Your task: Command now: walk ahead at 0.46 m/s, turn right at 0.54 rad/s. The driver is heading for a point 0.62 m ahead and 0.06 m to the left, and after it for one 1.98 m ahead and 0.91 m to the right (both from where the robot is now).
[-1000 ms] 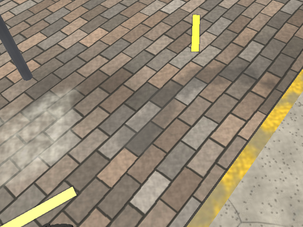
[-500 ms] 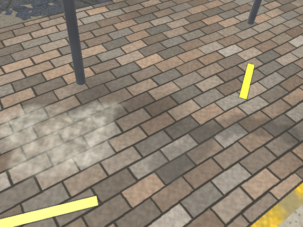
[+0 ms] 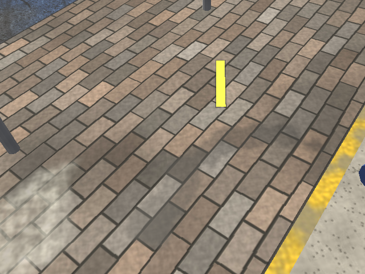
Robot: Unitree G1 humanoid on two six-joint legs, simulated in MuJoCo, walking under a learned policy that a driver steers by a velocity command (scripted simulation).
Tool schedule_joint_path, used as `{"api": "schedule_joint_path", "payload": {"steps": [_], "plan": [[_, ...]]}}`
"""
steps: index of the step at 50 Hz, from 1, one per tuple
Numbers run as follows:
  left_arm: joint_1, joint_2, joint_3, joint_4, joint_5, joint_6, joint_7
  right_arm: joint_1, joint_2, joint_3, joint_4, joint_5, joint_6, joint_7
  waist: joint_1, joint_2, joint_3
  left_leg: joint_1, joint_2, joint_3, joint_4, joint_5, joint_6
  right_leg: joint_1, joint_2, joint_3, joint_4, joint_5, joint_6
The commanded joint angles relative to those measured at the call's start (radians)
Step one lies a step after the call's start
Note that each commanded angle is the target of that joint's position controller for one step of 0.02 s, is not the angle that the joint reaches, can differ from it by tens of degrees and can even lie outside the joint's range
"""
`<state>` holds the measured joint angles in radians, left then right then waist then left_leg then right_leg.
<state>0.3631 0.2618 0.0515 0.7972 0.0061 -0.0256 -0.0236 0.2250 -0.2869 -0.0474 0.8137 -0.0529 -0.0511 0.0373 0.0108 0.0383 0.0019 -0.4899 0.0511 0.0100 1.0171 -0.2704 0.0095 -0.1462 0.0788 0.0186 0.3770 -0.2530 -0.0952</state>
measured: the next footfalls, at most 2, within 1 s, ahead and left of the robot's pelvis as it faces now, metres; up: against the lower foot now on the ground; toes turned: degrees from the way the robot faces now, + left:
left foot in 0.30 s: +0.37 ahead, +0.07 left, +0.00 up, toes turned -11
right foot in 0.78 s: +0.56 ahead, -0.13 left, +0.00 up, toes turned +2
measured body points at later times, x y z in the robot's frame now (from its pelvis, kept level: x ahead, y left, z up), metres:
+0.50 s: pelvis +0.28 +0.02 +0.00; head +0.31 +0.02 +0.44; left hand +0.43 +0.26 -0.13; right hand +0.30 -0.27 -0.13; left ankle +0.33 +0.08 -0.74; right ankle +0.21 -0.10 -0.67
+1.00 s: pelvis +0.45 -0.05 +0.00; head +0.48 -0.07 +0.44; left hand +0.55 +0.20 -0.13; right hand +0.53 -0.32 -0.15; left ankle +0.41 +0.09 -0.70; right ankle +0.52 -0.13 -0.74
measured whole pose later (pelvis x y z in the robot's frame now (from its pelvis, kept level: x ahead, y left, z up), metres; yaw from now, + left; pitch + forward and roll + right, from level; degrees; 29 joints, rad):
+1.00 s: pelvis +0.45 -0.05 +0.00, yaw -2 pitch +0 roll +2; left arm 0.22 0.22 0.01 0.83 0.01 -0.03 0.01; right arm 0.20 -0.27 -0.05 0.87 -0.02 0.03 -0.02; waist 0.00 0.02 0.07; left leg -0.34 -0.05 -0.05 0.87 -0.47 -0.02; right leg -0.32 0.05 0.04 0.43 -0.11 -0.06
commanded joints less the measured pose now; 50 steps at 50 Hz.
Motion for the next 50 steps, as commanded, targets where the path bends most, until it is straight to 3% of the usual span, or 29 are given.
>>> {"api": "schedule_joint_path", "payload": {"steps": [1,7,10,11,13,14,15,16,17,18,19,20,22,24,27,29,32,34,36,38,39,40,41,42,43,44,45,47,50], "plan": [[0.051,0.163,0.042,-0.032,-0.015,-0.030,0.011,-0.051,-0.077,-0.013,-0.071,-0.003,0.006,0.000,-0.001,-0.096,0.031,-0.230,0.010,-0.008,-0.005,0.076,-0.038,0.145,-0.231,0.273,-0.181,0.338,-0.138],[0.133,0.157,0.044,0.007,-0.006,-0.029,0.024,-0.285,-0.039,0.015,-0.156,0.013,0.007,0.006,0.062,-0.119,0.068,-0.222,-0.028,0.018,-0.278,0.222,-0.059,0.118,-0.187,0.253,-0.149,0.460,-0.123],[0.145,0.173,0.048,0.016,0.000,-0.029,0.032,-0.345,-0.049,0.019,-0.190,0.024,-0.001,0.005,0.075,-0.127,0.068,-0.148,-0.048,0.012,-0.389,0.252,-0.035,0.132,-0.211,0.296,-0.120,0.536,-0.108],[0.130,0.179,0.050,0.015,0.000,-0.030,0.035,-0.330,-0.060,0.017,-0.191,0.026,-0.004,0.001,0.060,-0.128,0.064,-0.098,-0.052,0.002,-0.419,0.250,-0.021,0.132,-0.221,0.310,-0.107,0.563,-0.095],[0.072,0.191,0.050,0.007,0.003,-0.036,0.038,-0.196,-0.090,0.006,-0.149,0.026,-0.010,-0.011,-0.003,-0.131,0.017,0.110,-0.085,0.012,-0.473,0.203,0.019,0.113,-0.216,0.290,-0.028,0.728,-0.055],[0.070,0.193,0.049,0.016,0.006,-0.039,0.035,-0.067,-0.111,-0.006,-0.104,0.026,-0.016,-0.022,-0.051,-0.116,-0.052,0.248,-0.113,0.034,-0.493,0.173,0.043,0.132,-0.193,0.259,0.102,0.843,-0.038],[0.072,0.184,0.046,0.025,0.007,-0.044,0.031,0.074,-0.132,-0.016,-0.066,0.020,-0.025,-0.035,-0.118,-0.091,-0.124,0.428,-0.078,0.017,-0.530,0.180,0.072,0.080,-0.147,0.210,0.296,0.790,-0.020],[0.103,0.110,0.026,0.007,0.010,-0.048,0.027,0.229,-0.198,-0.031,-0.056,0.000,-0.031,-0.052,-0.155,0.013,-0.253,0.625,0.146,-0.241,-0.542,-0.054,0.121,-0.047,-0.091,0.154,0.589,0.474,-0.006],[0.259,0.041,0.016,0.003,-0.020,-0.042,0.018,0.224,-0.286,-0.056,-0.031,-0.007,-0.021,-0.048,-0.054,0.294,-0.319,0.778,0.359,-0.785,-0.703,-0.112,0.271,-0.340,0.093,0.090,0.880,-0.257,0.035],[0.184,0.117,0.019,0.020,0.020,-0.038,0.024,0.141,-0.193,-0.042,-0.040,0.029,-0.013,-0.034,-0.051,0.109,-0.194,0.673,0.308,-0.829,-0.760,-0.208,0.266,-0.435,0.026,0.140,0.929,-0.216,0.012],[0.083,0.125,0.022,0.003,0.023,-0.039,0.016,0.049,-0.129,-0.030,-0.053,0.040,-0.014,-0.030,-0.032,0.031,-0.072,0.543,0.267,-0.643,-0.758,-0.160,0.256,-0.445,-0.026,0.114,0.904,-0.115,0.013],[0.015,0.121,0.016,-0.012,0.030,-0.043,0.012,0.021,-0.090,-0.020,-0.048,0.035,-0.016,-0.026,-0.027,-0.014,-0.031,0.464,0.213,-0.530,-0.765,-0.021,0.240,-0.430,-0.062,0.088,0.851,-0.067,0.016],[-0.017,0.107,0.011,-0.029,0.048,-0.032,0.003,0.039,-0.065,-0.009,-0.014,0.041,-0.024,-0.027,0.005,0.030,-0.010,0.380,0.132,-0.402,-0.779,0.185,0.219,-0.384,-0.103,0.059,0.765,-0.058,0.041],[-0.027,0.083,0.000,-0.038,0.050,-0.022,-0.003,0.083,-0.077,-0.013,0.015,0.047,-0.035,-0.024,0.016,0.044,-0.019,0.359,0.112,-0.360,-0.786,0.315,0.238,-0.368,-0.111,0.035,0.703,-0.072,0.069],[-0.137,0.064,-0.016,-0.075,0.047,-0.016,-0.006,0.124,-0.108,-0.025,0.037,0.050,-0.031,-0.030,0.002,0.036,0.026,0.298,0.099,-0.327,-0.842,0.252,0.260,-0.404,-0.134,0.001,0.554,-0.034,0.109],[-0.229,0.052,-0.027,-0.103,0.039,-0.017,-0.002,0.143,-0.109,-0.028,0.047,0.048,-0.026,-0.031,-0.015,0.031,0.061,0.264,0.077,-0.289,-0.830,0.400,0.242,-0.387,-0.126,-0.019,0.435,0.043,0.129],[-0.284,0.051,-0.034,-0.120,0.020,-0.019,0.011,0.180,-0.124,-0.037,0.059,0.048,-0.016,-0.028,-0.035,0.035,0.009,0.280,0.050,-0.239,-0.731,0.685,0.191,-0.302,-0.078,-0.037,0.337,0.148,0.134],[-0.308,0.061,-0.033,-0.128,0.014,-0.020,0.022,0.195,-0.125,-0.039,0.061,0.047,-0.002,-0.032,-0.047,0.049,-0.018,0.311,0.036,-0.252,-0.665,0.723,0.160,-0.266,-0.050,-0.030,0.293,0.161,0.126],[-0.284,0.077,-0.028,-0.123,0.012,-0.026,0.030,0.185,-0.126,-0.044,0.051,0.044,0.013,-0.042,-0.037,0.061,-0.023,0.335,0.031,-0.302,-0.598,0.683,0.133,-0.214,-0.037,-0.004,0.209,0.142,0.112],[-0.168,0.098,-0.019,-0.084,0.022,-0.045,0.043,0.141,-0.135,-0.051,0.037,0.055,0.016,-0.049,0.025,0.028,-0.045,0.326,-0.007,-0.300,-0.467,0.604,0.092,-0.060,-0.053,0.002,0.030,0.265,0.082],[-0.091,0.146,-0.009,-0.071,0.037,-0.061,0.052,0.159,-0.087,-0.039,0.020,0.063,0.005,-0.048,0.036,-0.051,-0.128,0.272,-0.050,-0.259,-0.311,0.431,0.061,0.099,-0.201,0.112,0.027,0.427,0.040],[-0.048,0.198,-0.005,-0.083,0.041,-0.058,0.055,0.269,-0.006,-0.020,0.010,0.063,0.001,-0.055,-0.003,-0.231,-0.225,0.140,-0.156,-0.151,-0.100,-0.193,0.043,0.273,-0.461,0.349,0.096,0.902,-0.051],[-0.035,0.199,0.008,-0.059,0.011,-0.033,0.051,0.372,-0.047,-0.032,0.046,0.063,0.024,-0.065,-0.015,-0.313,-0.306,0.086,-0.192,-0.108,0.038,-0.402,0.037,0.256,-0.533,0.546,0.057,0.869,-0.193],[-0.090,0.108,-0.013,-0.069,-0.004,-0.028,0.041,0.357,-0.068,-0.032,0.086,0.036,0.043,-0.065,-0.036,-0.156,-0.203,0.081,-0.148,-0.151,0.083,-0.347,0.028,0.153,-0.468,0.504,0.007,0.668,-0.189],[-0.155,0.050,-0.032,-0.070,-0.004,-0.026,0.038,0.263,-0.051,-0.028,0.079,0.022,0.052,-0.058,-0.035,-0.112,-0.107,0.074,-0.127,-0.136,0.053,-0.294,0.015,0.066,-0.395,0.408,-0.026,0.557,-0.154],[-0.189,0.033,-0.040,-0.064,0.004,-0.023,0.037,0.208,-0.036,-0.024,0.067,0.021,0.061,-0.053,-0.048,-0.119,-0.064,0.088,-0.097,-0.113,-0.007,-0.251,-0.003,0.015,-0.341,0.338,-0.054,0.554,-0.122],[-0.196,0.051,-0.036,-0.051,0.005,-0.021,0.040,0.174,-0.032,-0.022,0.057,0.021,0.070,-0.049,-0.057,-0.161,-0.042,0.116,-0.079,-0.087,-0.067,-0.215,-0.018,-0.022,-0.293,0.284,-0.064,0.594,-0.106],[-0.172,0.099,-0.017,-0.028,0.010,-0.019,0.035,0.160,-0.031,-0.016,0.062,0.028,0.082,-0.053,-0.058,-0.179,-0.070,0.167,-0.101,-0.044,-0.119,-0.190,-0.032,-0.025,-0.245,0.244,-0.036,0.709,-0.096],[-0.126,0.149,0.011,-0.010,0.004,-0.004,0.032,0.091,-0.049,-0.016,0.047,0.036,0.095,-0.064,-0.036,-0.160,-0.093,0.132,-0.105,-0.044,-0.152,-0.205,-0.036,-0.001,-0.256,0.304,-0.048,0.535,-0.121]]}}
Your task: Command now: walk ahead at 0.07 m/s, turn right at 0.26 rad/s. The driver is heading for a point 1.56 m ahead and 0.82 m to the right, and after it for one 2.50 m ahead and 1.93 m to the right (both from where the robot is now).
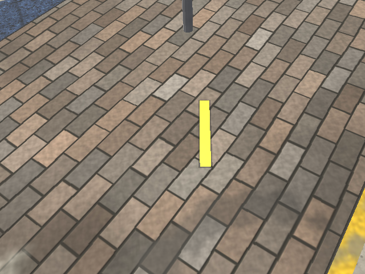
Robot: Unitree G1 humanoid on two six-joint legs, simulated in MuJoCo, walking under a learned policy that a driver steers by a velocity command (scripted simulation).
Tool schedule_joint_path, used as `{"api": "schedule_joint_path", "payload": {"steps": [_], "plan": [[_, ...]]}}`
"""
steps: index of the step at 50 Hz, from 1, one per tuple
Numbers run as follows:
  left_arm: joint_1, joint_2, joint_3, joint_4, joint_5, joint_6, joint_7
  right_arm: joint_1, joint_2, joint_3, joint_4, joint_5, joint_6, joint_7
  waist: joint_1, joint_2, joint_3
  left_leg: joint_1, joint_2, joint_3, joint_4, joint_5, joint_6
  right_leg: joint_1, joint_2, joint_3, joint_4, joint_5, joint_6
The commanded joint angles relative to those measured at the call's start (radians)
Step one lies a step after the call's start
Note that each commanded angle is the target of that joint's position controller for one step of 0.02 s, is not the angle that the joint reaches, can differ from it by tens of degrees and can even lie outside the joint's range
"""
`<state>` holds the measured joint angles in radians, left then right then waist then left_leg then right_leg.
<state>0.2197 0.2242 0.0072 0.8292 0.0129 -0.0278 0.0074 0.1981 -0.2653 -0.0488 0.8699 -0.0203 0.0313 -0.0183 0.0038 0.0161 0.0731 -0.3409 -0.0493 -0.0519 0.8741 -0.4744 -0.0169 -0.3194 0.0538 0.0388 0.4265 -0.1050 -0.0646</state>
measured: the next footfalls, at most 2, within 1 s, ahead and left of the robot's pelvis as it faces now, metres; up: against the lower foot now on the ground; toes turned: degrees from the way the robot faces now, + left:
left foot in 0.22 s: +0.05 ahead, +0.11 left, +0.00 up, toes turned -11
right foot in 0.66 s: -0.03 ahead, -0.09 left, +0.00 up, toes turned -24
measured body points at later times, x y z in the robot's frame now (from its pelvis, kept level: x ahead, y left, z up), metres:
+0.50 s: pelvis +0.00 +0.03 +0.00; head +0.03 +0.04 +0.45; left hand +0.16 +0.27 -0.13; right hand +0.03 -0.26 -0.11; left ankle +0.01 +0.12 -0.74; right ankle -0.05 -0.09 -0.68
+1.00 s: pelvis -0.03 -0.01 +0.00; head +0.00 -0.04 +0.45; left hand +0.21 +0.18 -0.10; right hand -0.08 -0.30 -0.12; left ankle +0.07 +0.12 -0.68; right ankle -0.06 -0.07 -0.74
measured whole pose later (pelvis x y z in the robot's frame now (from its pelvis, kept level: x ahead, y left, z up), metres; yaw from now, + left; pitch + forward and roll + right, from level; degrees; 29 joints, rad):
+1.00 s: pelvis -0.03 -0.01 +0.00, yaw -34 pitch +0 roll +1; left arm 0.23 0.29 0.06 0.77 0.01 0.04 0.00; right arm 0.17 -0.30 -0.06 0.78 -0.02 0.06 -0.02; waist 0.01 0.03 0.08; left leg -0.46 0.01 -0.05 0.92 -0.38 -0.05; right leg -0.21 0.12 0.14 0.41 -0.19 -0.09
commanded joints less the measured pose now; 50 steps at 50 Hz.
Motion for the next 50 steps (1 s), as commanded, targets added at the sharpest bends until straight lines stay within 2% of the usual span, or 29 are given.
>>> {"api": "schedule_joint_path", "payload": {"steps": [1,4,7,9,10,11,12,13,14,15,16,18,21,23,26,30,31,32,33,34,35,36,37,38,39,40,42,46,50], "plan": [[0.023,0.191,0.062,-0.040,-0.002,0.007,0.001,0.088,-0.072,-0.014,-0.018,0.004,0.016,-0.012,-0.022,-0.141,-0.159,-0.027,-0.003,0.016,-0.024,0.001,-0.007,0.159,-0.229,0.306,-0.113,0.275,-0.156],[0.020,0.189,0.077,-0.039,0.006,0.035,0.001,0.019,-0.071,-0.008,-0.041,0.009,0.017,-0.017,-0.007,-0.158,-0.129,-0.012,-0.009,0.016,-0.080,0.024,0.003,0.086,-0.209,0.360,-0.161,-0.014,-0.152],[0.005,0.192,0.091,-0.037,0.010,0.054,-0.005,0.022,-0.063,-0.002,-0.046,0.017,0.004,-0.025,-0.011,-0.162,-0.119,0.065,-0.025,0.020,-0.188,0.053,0.020,0.029,-0.195,0.401,-0.169,-0.072,-0.134],[-0.025,0.192,0.097,-0.039,0.003,0.066,-0.006,0.079,-0.057,0.001,-0.034,0.019,-0.008,-0.033,-0.044,-0.156,-0.118,0.176,-0.037,0.029,-0.369,0.136,0.043,-0.024,-0.167,0.409,-0.143,-0.087,-0.091],[-0.031,0.183,0.097,-0.042,-0.005,0.070,-0.005,0.109,-0.072,-0.003,-0.030,0.015,-0.015,-0.039,-0.059,-0.137,-0.110,0.255,-0.019,0.015,-0.496,0.174,0.061,-0.084,-0.132,0.394,-0.118,-0.161,-0.045],[-0.010,0.139,0.086,-0.054,-0.014,0.069,-0.004,0.110,-0.148,-0.019,-0.040,0.000,-0.022,-0.048,-0.042,0.002,-0.102,0.311,0.150,-0.153,-0.637,0.077,0.100,-0.176,-0.056,0.318,0.003,-0.319,0.015],[-0.006,0.100,0.082,-0.073,-0.027,0.065,0.001,0.028,-0.240,-0.038,-0.076,-0.006,-0.021,-0.050,-0.022,0.226,-0.072,0.255,0.395,-0.434,-0.746,0.016,0.201,-0.294,0.121,0.074,0.267,-0.399,0.050],[0.005,0.178,0.098,-0.051,0.015,0.065,0.007,-0.020,-0.206,-0.033,-0.085,-0.016,-0.019,-0.045,-0.004,0.112,-0.039,0.108,0.442,-0.390,-0.712,0.169,0.260,-0.234,0.045,0.063,0.478,-0.428,0.059],[0.037,0.183,0.107,-0.030,0.015,0.068,0.002,-0.066,-0.134,-0.013,-0.102,-0.009,-0.023,-0.042,0.035,0.058,-0.036,0.066,0.385,-0.308,-0.679,0.296,0.257,-0.182,0.036,0.068,0.578,-0.388,0.056],[0.073,0.170,0.108,-0.010,0.017,0.075,-0.003,-0.104,-0.095,-0.003,-0.110,-0.004,-0.026,-0.039,0.062,0.044,-0.024,0.064,0.321,-0.204,-0.654,0.386,0.230,-0.177,0.027,0.057,0.653,-0.336,0.063],[0.091,0.167,0.110,-0.001,0.020,0.083,-0.007,-0.117,-0.088,0.001,-0.120,-0.001,-0.030,-0.040,0.069,0.073,-0.037,0.107,0.280,-0.136,-0.635,0.440,0.209,-0.196,0.023,0.044,0.703,-0.301,0.073],[0.078,0.159,0.106,0.000,0.016,0.094,-0.019,-0.074,-0.091,0.000,-0.120,-0.001,-0.032,-0.039,0.040,0.103,-0.049,0.190,0.257,-0.061,-0.593,0.604,0.211,-0.236,0.012,0.014,0.713,-0.296,0.100],[-0.010,0.140,0.094,-0.038,0.006,0.102,-0.033,0.026,-0.119,-0.013,-0.095,-0.002,-0.032,-0.037,-0.019,0.111,-0.063,0.325,0.289,-0.046,-0.557,0.702,0.231,-0.274,-0.010,-0.008,0.607,-0.310,0.128],[-0.041,0.131,0.087,-0.057,0.002,0.107,-0.041,0.049,-0.138,-0.022,-0.089,-0.004,-0.031,-0.033,-0.037,0.126,-0.075,0.354,0.309,-0.032,-0.538,0.724,0.236,-0.244,-0.022,-0.026,0.528,-0.335,0.128],[-0.071,0.120,0.077,-0.084,-0.006,0.110,-0.048,0.040,-0.161,-0.032,-0.092,-0.010,-0.030,-0.018,-0.044,0.149,-0.085,0.310,0.322,0.012,-0.511,0.742,0.230,-0.132,-0.031,-0.071,0.400,-0.358,0.104],[-0.066,0.126,0.075,-0.106,-0.016,0.104,-0.050,0.025,-0.189,-0.046,-0.091,-0.009,-0.026,-0.002,-0.035,0.172,-0.107,0.277,0.342,0.040,-0.449,0.759,0.211,-0.014,-0.020,-0.119,0.244,-0.344,0.064],[-0.048,0.122,0.075,-0.105,-0.015,0.099,-0.049,0.014,-0.194,-0.049,-0.091,-0.005,-0.023,0.000,-0.017,0.161,-0.112,0.257,0.339,0.058,-0.412,0.727,0.190,0.037,-0.015,-0.127,0.159,-0.292,0.051],[-0.019,0.122,0.074,-0.099,-0.008,0.090,-0.043,0.008,-0.194,-0.051,-0.089,0.001,-0.019,0.000,0.012,0.129,-0.117,0.204,0.326,0.093,-0.351,0.642,0.146,0.122,-0.007,-0.124,0.020,-0.172,0.036],[0.009,0.164,0.084,-0.093,0.007,0.076,-0.032,0.044,-0.178,-0.050,-0.080,0.000,-0.017,0.002,0.026,0.018,-0.132,0.095,0.290,0.143,-0.224,0.472,0.080,0.245,-0.055,-0.010,-0.105,-0.076,0.016],[0.022,0.297,0.110,-0.113,0.011,0.061,-0.022,0.054,-0.083,-0.027,-0.128,-0.010,-0.010,0.009,0.005,-0.278,-0.133,-0.189,0.151,0.230,0.033,-0.047,-0.005,0.379,-0.354,0.391,-0.155,0.194,-0.071],[0.105,0.348,0.131,-0.092,0.000,0.060,-0.023,-0.048,-0.098,-0.022,-0.167,-0.009,0.007,-0.011,0.080,-0.248,-0.123,-0.247,0.063,0.094,0.166,-0.185,-0.011,0.297,-0.449,0.464,-0.105,0.457,-0.224],[0.090,0.292,0.117,-0.087,-0.007,0.062,-0.020,-0.043,-0.117,-0.026,-0.157,-0.002,0.016,-0.012,0.052,-0.141,-0.092,-0.258,0.093,0.041,0.236,-0.128,-0.011,0.289,-0.395,0.377,-0.097,0.449,-0.239],[0.019,0.242,0.102,-0.098,-0.011,0.065,-0.013,-0.033,-0.119,-0.028,-0.142,0.010,0.014,-0.008,0.020,-0.115,-0.053,-0.252,0.103,0.021,0.230,-0.035,-0.009,0.247,-0.325,0.303,-0.110,0.369,-0.207],[-0.046,0.214,0.093,-0.113,-0.008,0.069,-0.006,-0.023,-0.131,-0.032,-0.133,0.009,0.006,-0.006,-0.006,-0.117,-0.040,-0.250,0.109,0.015,0.196,0.036,-0.010,0.240,-0.260,0.260,-0.118,0.299,-0.164],[-0.061,0.202,0.089,-0.120,-0.013,0.069,0.001,-0.008,-0.147,-0.036,-0.125,-0.006,0.005,-0.001,-0.009,-0.141,-0.053,-0.239,0.102,0.023,0.201,0.076,-0.016,0.249,-0.232,0.240,-0.113,0.343,-0.156],[-0.052,0.199,0.087,-0.119,-0.014,0.068,-0.001,0.011,-0.147,-0.037,-0.117,-0.013,0.006,0.004,-0.011,-0.135,-0.084,-0.220,0.090,0.026,0.213,0.097,-0.022,0.261,-0.217,0.229,-0.105,0.388,-0.156],[-0.022,0.216,0.092,-0.112,-0.015,0.062,-0.006,0.012,-0.135,-0.035,-0.121,-0.005,0.011,0.009,-0.006,-0.102,-0.107,-0.215,0.079,0.023,0.198,0.113,-0.030,0.274,-0.215,0.239,-0.100,0.388,-0.158],[0.020,0.235,0.098,-0.101,-0.007,0.059,-0.005,-0.031,-0.124,-0.032,-0.145,-0.003,0.021,0.000,0.017,-0.128,-0.083,-0.234,0.067,0.013,0.097,0.105,-0.038,0.266,-0.208,0.307,-0.108,0.256,-0.165],[0.044,0.251,0.104,-0.100,0.002,0.062,-0.004,-0.067,-0.122,-0.028,-0.168,0.002,0.018,-0.005,0.032,-0.128,-0.083,-0.207,0.048,-0.002,0.011,0.088,-0.030,0.242,-0.210,0.385,-0.095,0.184,-0.178]]}}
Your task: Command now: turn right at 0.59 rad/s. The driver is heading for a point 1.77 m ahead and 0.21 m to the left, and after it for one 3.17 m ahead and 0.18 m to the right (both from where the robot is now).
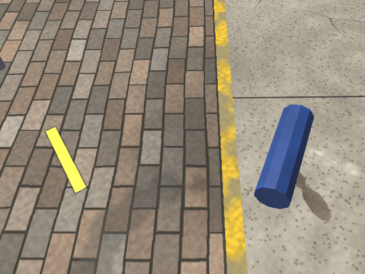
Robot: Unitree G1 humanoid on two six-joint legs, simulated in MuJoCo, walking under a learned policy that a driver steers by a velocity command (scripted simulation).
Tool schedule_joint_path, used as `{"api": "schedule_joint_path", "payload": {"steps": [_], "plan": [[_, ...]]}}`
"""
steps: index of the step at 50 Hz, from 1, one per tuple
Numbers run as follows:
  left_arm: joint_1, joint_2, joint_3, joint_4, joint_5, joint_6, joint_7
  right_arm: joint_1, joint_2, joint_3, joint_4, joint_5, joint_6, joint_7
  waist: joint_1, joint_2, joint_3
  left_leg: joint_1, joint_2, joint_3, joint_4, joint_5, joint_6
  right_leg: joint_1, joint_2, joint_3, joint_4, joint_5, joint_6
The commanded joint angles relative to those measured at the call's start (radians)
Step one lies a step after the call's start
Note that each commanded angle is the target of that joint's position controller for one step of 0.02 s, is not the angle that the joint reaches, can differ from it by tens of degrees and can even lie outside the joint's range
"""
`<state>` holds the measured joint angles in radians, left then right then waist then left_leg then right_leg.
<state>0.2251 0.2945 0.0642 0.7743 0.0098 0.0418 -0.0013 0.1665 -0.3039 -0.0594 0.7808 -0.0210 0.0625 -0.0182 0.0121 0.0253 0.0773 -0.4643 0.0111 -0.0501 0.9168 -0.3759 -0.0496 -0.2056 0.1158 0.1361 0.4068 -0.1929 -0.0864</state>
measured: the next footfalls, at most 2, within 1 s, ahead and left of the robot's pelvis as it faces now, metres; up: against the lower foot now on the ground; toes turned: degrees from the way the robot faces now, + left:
left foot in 0.22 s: +0.07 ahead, +0.12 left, +0.00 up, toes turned -12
right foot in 0.58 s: +0.00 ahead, -0.07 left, +0.00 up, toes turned -1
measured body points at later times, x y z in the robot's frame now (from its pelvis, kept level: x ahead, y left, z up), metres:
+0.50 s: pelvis +0.01 +0.04 +0.00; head +0.04 +0.06 +0.45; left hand +0.14 +0.30 -0.14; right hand +0.07 -0.23 -0.11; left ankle +0.03 +0.13 -0.74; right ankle -0.05 -0.08 -0.72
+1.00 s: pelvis -0.01 +0.07 -0.02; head +0.02 +0.10 +0.43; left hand +0.04 +0.36 -0.16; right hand +0.16 -0.19 -0.12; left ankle -0.02 +0.14 -0.75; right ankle -0.04 -0.07 -0.72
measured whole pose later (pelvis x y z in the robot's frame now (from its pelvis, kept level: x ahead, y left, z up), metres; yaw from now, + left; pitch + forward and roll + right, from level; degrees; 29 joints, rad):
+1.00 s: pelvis -0.01 +0.07 -0.02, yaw +9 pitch -1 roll +0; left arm 0.18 0.31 0.05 0.85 0.03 0.04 0.03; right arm 0.16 -0.29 -0.05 0.77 -0.01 0.05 0.03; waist 0.01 -0.05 0.10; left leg -0.27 -0.05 0.03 0.59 -0.28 0.07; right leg -0.27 -0.05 -0.07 0.80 -0.51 0.01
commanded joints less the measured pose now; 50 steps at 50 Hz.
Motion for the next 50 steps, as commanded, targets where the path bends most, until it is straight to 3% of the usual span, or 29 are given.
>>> {"api": "schedule_joint_path", "payload": {"steps": [1,6,9,10,11,12,13,14,15,17,19,21,24,26,28,29,30,31,32,33,34,35,37,42,45,47,48,49,50], "plan": [[0.039,0.184,0.048,-0.046,0.007,-0.007,0.004,-0.042,-0.082,-0.015,-0.084,0.004,-0.016,-0.006,0.025,-0.136,-0.089,-0.068,-0.019,-0.007,-0.052,-0.015,0.007,0.118,-0.271,0.304,-0.069,0.272,-0.157],[0.010,0.194,0.055,-0.050,0.011,-0.002,-0.002,-0.037,-0.084,-0.006,-0.106,0.018,-0.033,-0.014,0.015,-0.146,-0.106,0.066,-0.060,-0.019,-0.187,-0.038,0.034,0.071,-0.253,0.388,-0.027,0.363,-0.135],[-0.047,0.172,0.047,-0.050,-0.001,0.002,0.001,0.061,-0.073,0.000,-0.083,0.020,-0.048,-0.024,-0.044,-0.140,-0.119,0.273,-0.062,-0.004,-0.460,0.089,0.058,0.003,-0.204,0.376,0.023,0.340,-0.062],[-0.046,0.146,0.037,-0.049,-0.010,0.001,0.006,0.080,-0.086,-0.001,-0.077,0.010,-0.056,-0.032,-0.053,-0.099,-0.118,0.371,-0.010,-0.042,-0.598,0.173,0.071,-0.063,-0.160,0.342,0.066,0.202,-0.009],[0.027,0.068,0.017,-0.048,-0.007,-0.002,0.007,0.047,-0.147,-0.006,-0.096,-0.006,-0.060,-0.040,-0.004,0.114,-0.139,0.447,0.220,-0.285,-0.702,0.153,0.119,-0.149,-0.049,0.196,0.244,-0.128,0.049],[0.049,0.112,0.030,-0.047,0.001,0.000,0.019,0.002,-0.227,-0.020,-0.115,-0.003,-0.052,-0.030,0.003,0.193,-0.104,0.362,0.364,-0.472,-0.689,0.321,0.249,-0.252,0.093,0.035,0.390,-0.401,0.070],[0.046,0.157,0.040,-0.032,0.021,0.004,0.023,0.033,-0.185,-0.015,-0.102,0.001,-0.049,-0.020,-0.006,0.122,-0.102,0.301,0.376,-0.460,-0.673,0.357,0.311,-0.221,0.032,0.047,0.544,-0.404,0.078],[0.041,0.154,0.042,-0.013,0.015,0.007,0.017,-0.010,-0.120,0.004,-0.104,0.009,-0.052,-0.012,0.015,0.072,-0.065,0.258,0.309,-0.366,-0.668,0.347,0.295,-0.207,0.016,0.061,0.598,-0.341,0.082],[0.049,0.140,0.040,0.004,0.008,0.010,0.010,-0.057,-0.089,0.013,-0.110,0.006,-0.054,-0.009,0.032,0.071,-0.044,0.239,0.237,-0.267,-0.661,0.348,0.259,-0.192,0.008,0.052,0.624,-0.283,0.094],[0.055,0.119,0.032,0.021,0.008,0.016,-0.004,-0.055,-0.080,0.019,-0.101,0.004,-0.061,-0.015,0.026,0.128,-0.062,0.292,0.171,-0.178,-0.640,0.451,0.231,-0.194,0.011,0.030,0.621,-0.239,0.117],[0.027,0.076,0.010,0.035,0.005,0.020,-0.003,-0.013,-0.051,0.034,-0.066,0.004,-0.069,-0.010,0.008,0.112,-0.083,0.330,0.150,-0.159,-0.625,0.493,0.225,-0.144,-0.008,0.021,0.478,-0.235,0.132],[-0.008,0.058,-0.006,0.045,0.006,0.025,0.006,0.015,-0.072,0.031,-0.037,0.007,-0.069,-0.003,-0.009,0.141,-0.080,0.365,0.136,-0.183,-0.612,0.471,0.224,-0.099,-0.048,-0.072,0.298,-0.257,0.140],[-0.037,0.087,-0.003,0.047,-0.008,0.021,0.033,0.081,-0.158,-0.004,-0.006,0.003,-0.053,0.012,-0.040,0.169,-0.073,0.403,0.153,-0.277,-0.566,0.571,0.242,-0.097,-0.030,-0.103,0.176,-0.253,0.119],[-0.012,0.085,-0.004,0.059,-0.016,0.008,0.044,0.074,-0.164,-0.014,0.002,0.010,-0.048,0.016,-0.021,0.152,-0.095,0.412,0.161,-0.317,-0.543,0.632,0.235,-0.063,-0.033,-0.104,0.081,-0.187,0.099],[0.034,0.080,-0.007,0.074,-0.009,-0.010,0.053,0.026,-0.151,-0.017,-0.004,0.017,-0.042,0.017,0.015,0.121,-0.122,0.330,0.136,-0.319,-0.506,0.599,0.193,0.073,-0.055,-0.094,-0.073,-0.037,0.073],[0.041,0.109,0.000,0.072,0.003,-0.020,0.059,0.014,-0.130,-0.014,-0.012,0.022,-0.045,0.018,0.016,0.078,-0.145,0.226,0.109,-0.301,-0.473,0.510,0.157,0.184,-0.115,-0.048,-0.089,0.003,0.055],[0.042,0.169,0.011,0.061,0.019,-0.026,0.065,0.000,-0.081,-0.001,-0.035,0.034,-0.048,0.022,0.018,-0.057,-0.154,0.093,0.037,-0.223,-0.366,0.343,0.113,0.253,-0.261,0.092,-0.127,0.019,0.000],[0.004,0.224,0.027,0.072,0.017,-0.020,0.059,-0.010,-0.065,0.000,-0.048,0.038,-0.042,0.015,0.007,-0.240,-0.083,0.007,-0.108,-0.034,-0.235,-0.006,0.096,0.181,-0.409,0.200,-0.146,0.253,-0.104],[-0.017,0.160,0.013,0.052,0.016,-0.024,0.054,0.017,-0.108,-0.015,-0.022,0.015,-0.032,0.004,0.015,-0.208,-0.077,-0.006,-0.087,0.005,0.000,-0.213,0.089,0.153,-0.481,0.204,-0.134,0.412,-0.183],[-0.043,0.111,-0.001,0.039,0.010,-0.026,0.051,0.053,-0.116,-0.025,0.003,0.008,-0.022,0.004,-0.012,-0.134,-0.062,-0.006,-0.069,0.000,0.114,-0.207,0.085,0.119,-0.458,0.141,-0.124,0.472,-0.189],[-0.078,0.086,-0.010,0.027,0.011,-0.023,0.053,0.078,-0.109,-0.029,0.019,0.007,-0.013,0.008,-0.035,-0.107,-0.048,0.000,-0.054,-0.003,0.162,-0.164,0.073,0.097,-0.409,0.069,-0.109,0.478,-0.162],[-0.085,0.085,-0.014,0.026,0.013,-0.025,0.056,0.074,-0.099,-0.028,0.016,0.005,-0.006,0.017,-0.040,-0.131,-0.034,-0.018,-0.044,0.002,0.149,-0.127,0.064,0.106,-0.377,0.018,-0.103,0.478,-0.135],[-0.061,0.107,-0.008,0.030,0.017,-0.026,0.057,0.049,-0.083,-0.023,0.008,0.004,0.002,0.038,-0.015,-0.172,-0.035,-0.039,-0.043,0.032,0.095,-0.094,0.033,0.161,-0.336,-0.040,-0.084,0.485,-0.116],[-0.024,0.156,0.008,0.039,0.018,-0.025,0.040,-0.022,-0.062,-0.010,-0.045,0.017,0.010,0.060,0.025,-0.189,-0.062,0.071,-0.027,0.092,-0.131,-0.093,0.041,0.173,-0.376,-0.081,-0.032,0.508,-0.113],[-0.038,0.178,0.019,0.035,0.015,-0.024,0.029,-0.003,-0.072,-0.014,-0.057,0.020,0.007,0.059,0.010,-0.196,-0.075,0.157,-0.041,0.130,-0.262,-0.055,0.068,0.142,-0.390,-0.099,0.031,0.485,-0.086],[-0.043,0.175,0.023,0.038,0.009,-0.024,0.026,0.058,-0.080,-0.019,-0.045,0.006,-0.011,0.048,-0.043,-0.114,-0.096,0.316,-0.053,0.103,-0.491,0.152,0.095,0.043,-0.350,-0.165,0.182,0.311,-0.011],[-0.012,0.140,0.016,0.024,0.015,-0.023,0.022,0.103,-0.175,-0.042,-0.045,-0.008,-0.028,0.036,-0.054,0.108,-0.123,0.452,0.118,-0.167,-0.615,0.305,0.138,-0.128,-0.265,-0.249,0.422,0.023,0.059],[-0.076,0.061,-0.009,-0.047,0.018,-0.010,0.033,0.151,-0.314,-0.073,-0.051,0.006,-0.035,0.040,-0.069,0.279,-0.123,0.454,0.380,-0.524,-0.630,0.665,0.312,-0.355,-0.074,-0.229,0.582,-0.485,0.103],[-0.098,0.099,-0.003,-0.037,0.023,0.004,0.041,0.209,-0.270,-0.071,-0.026,0.022,-0.037,0.038,-0.094,0.132,-0.145,0.441,0.370,-0.481,-0.613,0.651,0.377,-0.332,-0.114,-0.104,0.717,-0.474,0.098]]}}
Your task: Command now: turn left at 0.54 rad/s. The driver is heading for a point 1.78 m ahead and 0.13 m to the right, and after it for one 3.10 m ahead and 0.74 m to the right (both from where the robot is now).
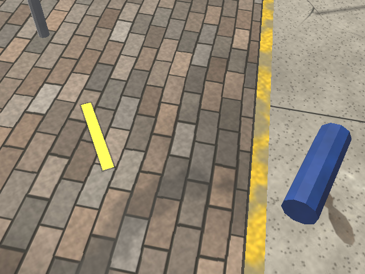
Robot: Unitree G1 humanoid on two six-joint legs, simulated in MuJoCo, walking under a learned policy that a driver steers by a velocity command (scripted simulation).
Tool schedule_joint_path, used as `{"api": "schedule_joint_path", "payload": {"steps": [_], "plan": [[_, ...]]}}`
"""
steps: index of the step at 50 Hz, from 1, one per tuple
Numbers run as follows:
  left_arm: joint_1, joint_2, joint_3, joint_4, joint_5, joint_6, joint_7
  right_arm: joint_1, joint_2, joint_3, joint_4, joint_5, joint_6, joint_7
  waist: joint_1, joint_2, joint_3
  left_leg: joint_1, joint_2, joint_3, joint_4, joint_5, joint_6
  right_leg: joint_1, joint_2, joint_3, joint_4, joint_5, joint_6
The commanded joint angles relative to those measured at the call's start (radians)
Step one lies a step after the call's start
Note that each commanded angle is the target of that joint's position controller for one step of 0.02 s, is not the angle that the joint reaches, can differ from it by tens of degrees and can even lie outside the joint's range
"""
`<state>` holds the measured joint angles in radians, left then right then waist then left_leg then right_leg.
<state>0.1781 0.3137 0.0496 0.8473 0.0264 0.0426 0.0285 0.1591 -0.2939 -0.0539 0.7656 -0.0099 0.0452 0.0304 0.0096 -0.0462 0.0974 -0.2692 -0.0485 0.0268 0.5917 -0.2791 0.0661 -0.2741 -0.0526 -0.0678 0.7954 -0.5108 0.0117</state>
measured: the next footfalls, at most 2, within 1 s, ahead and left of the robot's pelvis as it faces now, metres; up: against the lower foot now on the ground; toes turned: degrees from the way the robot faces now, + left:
right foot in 0.48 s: +0.09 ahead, -0.10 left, +0.00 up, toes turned +12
left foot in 0.82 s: +0.04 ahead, +0.11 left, +0.00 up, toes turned -5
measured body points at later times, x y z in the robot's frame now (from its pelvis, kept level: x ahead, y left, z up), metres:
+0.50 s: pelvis +0.02 +0.00 +0.01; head +0.04 -0.01 +0.46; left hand +0.08 +0.28 -0.11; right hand +0.17 -0.25 -0.12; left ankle +0.00 +0.08 -0.73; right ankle +0.05 -0.11 -0.73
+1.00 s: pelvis +0.06 +0.03 +0.02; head +0.08 +0.05 +0.47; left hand +0.21 +0.29 -0.11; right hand +0.06 -0.27 -0.09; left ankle +0.00 +0.11 -0.73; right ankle +0.06 -0.12 -0.65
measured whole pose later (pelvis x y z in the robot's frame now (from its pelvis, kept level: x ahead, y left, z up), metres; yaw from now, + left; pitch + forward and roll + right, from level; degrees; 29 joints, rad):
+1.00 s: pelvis +0.06 +0.03 +0.02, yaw -6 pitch +1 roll -1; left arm 0.19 0.33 0.08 0.83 0.04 0.03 -0.05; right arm 0.36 -0.29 -0.03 0.85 -0.03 -0.04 -0.03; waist -0.03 -0.04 0.00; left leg -0.04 -0.03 0.03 0.28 -0.25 0.06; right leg -0.54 0.05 0.08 1.04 -0.26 -0.01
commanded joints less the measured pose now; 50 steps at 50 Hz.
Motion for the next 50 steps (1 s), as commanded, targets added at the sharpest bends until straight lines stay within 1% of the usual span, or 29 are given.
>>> {"api": "schedule_joint_path", "payload": {"steps": [1,2,3,4,6,11,16,18,21,23,24,25,26,27,28,29,32,35,36,38,39,40,41,42,43,44,45,47,50], "plan": [[-0.042,0.084,0.014,-0.099,-0.008,0.006,0.007,0.151,-0.222,-0.061,-0.019,0.011,-0.017,-0.017,-0.053,0.160,-0.098,0.194,0.372,-0.462,-0.282,0.482,0.249,-0.284,0.032,0.112,0.358,-0.068,-0.004],[-0.035,0.091,0.016,-0.085,-0.014,0.000,0.002,0.071,-0.175,-0.048,-0.037,0.007,-0.010,-0.024,-0.022,0.127,-0.054,0.150,0.294,-0.385,-0.294,0.398,0.198,-0.278,0.012,0.123,0.318,0.027,-0.004],[-0.031,0.104,0.021,-0.083,-0.005,-0.006,-0.003,0.022,-0.156,-0.042,-0.053,0.010,-0.007,-0.031,-0.008,0.146,-0.054,0.156,0.244,-0.351,-0.298,0.380,0.162,-0.274,0.009,0.120,0.285,0.086,-0.001],[-0.009,0.107,0.022,-0.072,0.006,-0.006,-0.009,0.016,-0.146,-0.039,-0.057,0.008,-0.006,-0.033,-0.005,0.162,-0.084,0.164,0.216,-0.325,-0.289,0.447,0.155,-0.248,0.021,0.107,0.291,0.120,0.008],[0.007,0.095,0.020,-0.071,0.004,-0.002,-0.019,0.047,-0.159,-0.042,-0.052,0.011,-0.010,-0.028,-0.006,0.133,-0.127,0.185,0.207,-0.319,-0.274,0.499,0.155,-0.236,0.037,0.104,0.283,0.143,0.022],[-0.045,0.085,0.018,-0.099,-0.001,0.009,-0.011,0.102,-0.175,-0.049,-0.041,0.002,-0.009,-0.031,-0.036,0.157,-0.102,0.196,0.199,-0.400,-0.284,0.337,0.162,-0.283,0.048,0.118,0.162,0.144,0.040],[-0.056,0.075,0.011,-0.103,-0.009,0.004,-0.005,0.116,-0.162,-0.040,-0.036,-0.013,-0.012,-0.037,-0.050,0.154,-0.117,0.174,0.207,-0.428,-0.267,0.357,0.167,-0.215,0.056,0.113,0.062,0.132,0.027],[-0.038,0.064,0.005,-0.092,-0.014,0.001,-0.005,0.097,-0.137,-0.026,-0.032,-0.019,-0.015,-0.041,-0.044,0.151,-0.129,0.148,0.207,-0.406,-0.260,0.392,0.159,-0.139,0.056,0.102,0.001,0.129,0.013],[-0.008,0.036,-0.010,-0.062,-0.021,0.000,-0.004,0.068,-0.088,0.006,-0.008,-0.024,-0.019,-0.049,-0.030,0.149,-0.134,0.086,0.197,-0.373,-0.253,0.394,0.128,0.043,0.060,0.089,-0.188,0.148,-0.010],[0.031,0.022,-0.019,-0.036,-0.016,-0.009,0.000,0.059,-0.092,0.018,0.014,-0.015,-0.021,-0.058,0.010,0.112,-0.111,0.021,0.175,-0.343,-0.222,0.320,0.070,0.204,0.059,0.110,-0.469,0.343,-0.031],[0.018,0.069,-0.013,-0.040,-0.004,-0.022,0.006,0.084,-0.091,0.020,0.016,-0.018,-0.028,-0.058,-0.014,0.051,-0.114,-0.008,0.142,-0.321,-0.187,0.246,0.028,0.254,-0.021,0.232,-0.508,0.408,-0.047],[-0.013,0.159,-0.002,-0.063,0.003,-0.034,0.006,0.124,-0.091,0.018,0.008,-0.014,-0.030,-0.058,-0.058,-0.076,-0.123,-0.051,0.050,-0.224,-0.101,0.086,-0.003,0.254,-0.171,0.425,-0.522,0.565,-0.098],[-0.019,0.164,0.000,-0.044,-0.013,-0.035,-0.009,0.116,-0.104,0.013,0.028,-0.007,-0.018,-0.066,-0.051,-0.112,-0.109,0.028,-0.006,-0.142,-0.112,-0.063,-0.019,0.124,-0.234,0.470,-0.498,0.677,-0.201],[-0.026,0.133,-0.005,-0.044,-0.017,-0.038,-0.021,0.095,-0.115,0.011,0.032,-0.013,-0.015,-0.073,-0.047,-0.116,-0.090,0.044,-0.002,-0.122,-0.100,-0.065,-0.023,0.110,-0.207,0.478,-0.493,0.666,-0.206],[-0.020,0.132,-0.002,-0.041,-0.019,-0.038,-0.026,0.070,-0.111,0.009,0.035,-0.012,-0.016,-0.074,-0.031,-0.129,-0.082,0.033,-0.015,-0.109,-0.081,-0.052,-0.027,0.111,-0.172,0.465,-0.484,0.638,-0.191],[-0.018,0.137,0.002,-0.043,-0.017,-0.033,-0.024,0.058,-0.107,0.008,0.035,-0.005,-0.019,-0.072,-0.027,-0.135,-0.091,0.017,-0.027,-0.092,-0.055,-0.061,-0.036,0.126,-0.145,0.458,-0.476,0.617,-0.180],[0.041,0.161,0.023,-0.029,-0.019,-0.026,-0.017,0.032,-0.092,0.005,0.022,0.001,-0.020,-0.066,0.003,-0.123,-0.112,-0.086,-0.043,-0.073,0.080,-0.191,-0.057,0.191,-0.150,0.505,-0.455,0.711,-0.214],[0.051,0.164,0.043,-0.022,-0.018,-0.013,-0.013,0.009,-0.077,0.007,0.003,0.005,-0.023,-0.069,0.007,-0.081,-0.126,-0.148,-0.022,-0.089,0.168,-0.222,-0.077,0.210,-0.143,0.521,-0.454,0.717,-0.233],[0.050,0.161,0.049,-0.021,-0.018,-0.007,-0.014,0.014,-0.075,0.010,-0.002,0.001,-0.027,-0.066,0.005,-0.076,-0.152,-0.127,-0.018,-0.085,0.147,-0.216,-0.077,0.200,-0.118,0.517,-0.467,0.561,-0.227],[0.019,0.158,0.061,-0.030,-0.012,0.008,-0.023,0.021,-0.071,0.015,-0.013,-0.004,-0.038,-0.056,-0.008,-0.098,-0.147,-0.035,-0.030,-0.062,0.055,-0.213,-0.066,0.093,-0.066,0.526,-0.508,0.169,-0.214],[-0.032,0.156,0.065,-0.046,-0.010,0.016,-0.030,0.064,-0.064,0.016,-0.004,-0.003,-0.042,-0.054,-0.045,-0.101,-0.128,0.073,-0.040,-0.048,-0.054,-0.175,-0.053,-0.011,-0.032,0.517,-0.511,0.033,-0.193],[-0.091,0.148,0.068,-0.068,-0.012,0.021,-0.032,0.146,-0.060,0.015,0.022,-0.001,-0.046,-0.060,-0.104,-0.084,-0.105,0.229,-0.043,-0.033,-0.212,-0.080,-0.037,-0.147,0.017,0.493,-0.479,-0.061,-0.153],[-0.113,0.107,0.062,-0.095,-0.014,0.014,-0.030,0.224,-0.130,-0.003,0.043,-0.009,-0.051,-0.075,-0.136,0.045,-0.079,0.381,0.059,-0.150,-0.331,-0.178,-0.012,-0.338,0.096,0.412,-0.340,-0.145,-0.088],[-0.071,0.002,0.034,-0.122,-0.023,-0.002,-0.032,0.258,-0.246,-0.025,0.031,-0.020,-0.054,-0.084,-0.123,0.302,-0.143,0.438,0.381,-0.549,-0.474,-0.508,0.050,-0.442,0.225,0.221,-0.009,-0.139,-0.050],[-0.115,0.074,0.042,-0.128,0.004,-0.015,-0.028,0.175,-0.285,-0.038,0.020,-0.042,-0.058,-0.081,-0.092,0.208,-0.030,0.245,0.451,-0.667,-0.533,-0.562,0.111,-0.495,0.159,0.229,0.101,0.008,-0.046],[-0.103,0.112,0.053,-0.117,0.006,-0.022,-0.038,0.119,-0.218,-0.023,0.011,-0.040,-0.067,-0.079,-0.040,0.132,0.020,0.180,0.411,-0.600,-0.519,-0.530,0.118,-0.455,0.106,0.255,0.156,0.102,-0.054],[-0.054,0.115,0.057,-0.089,0.006,-0.026,-0.054,0.071,-0.163,-0.008,0.003,-0.026,-0.078,-0.075,-0.004,0.123,0.027,0.185,0.346,-0.487,-0.513,-0.435,0.094,-0.438,0.090,0.229,0.190,0.168,-0.043],[-0.004,0.097,0.053,-0.056,0.017,-0.026,-0.076,0.087,-0.132,0.001,0.001,-0.016,-0.100,-0.073,-0.007,0.158,0.003,0.226,0.274,-0.313,-0.507,-0.236,0.073,-0.433,0.077,0.174,0.274,0.238,-0.024],[-0.066,0.063,0.040,-0.082,0.014,-0.027,-0.095,0.208,-0.117,0.000,0.045,-0.016,-0.123,-0.056,-0.050,0.134,0.004,0.309,0.266,-0.197,-0.478,-0.020,0.067,-0.513,0.058,0.157,0.309,0.305,-0.020]]}}
Velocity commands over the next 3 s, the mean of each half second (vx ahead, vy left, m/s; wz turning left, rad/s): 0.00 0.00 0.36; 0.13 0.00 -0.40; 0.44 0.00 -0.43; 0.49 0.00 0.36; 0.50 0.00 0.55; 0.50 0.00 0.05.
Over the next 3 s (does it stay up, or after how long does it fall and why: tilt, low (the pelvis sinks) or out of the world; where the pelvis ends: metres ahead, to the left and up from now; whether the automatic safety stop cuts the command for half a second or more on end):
stays up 1.09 -0.08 0.01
